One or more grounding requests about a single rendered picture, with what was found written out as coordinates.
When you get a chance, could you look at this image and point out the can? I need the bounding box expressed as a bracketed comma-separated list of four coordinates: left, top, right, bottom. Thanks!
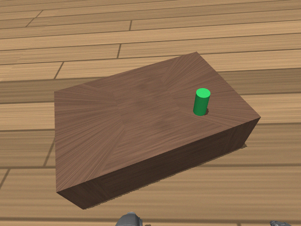
[193, 88, 210, 116]

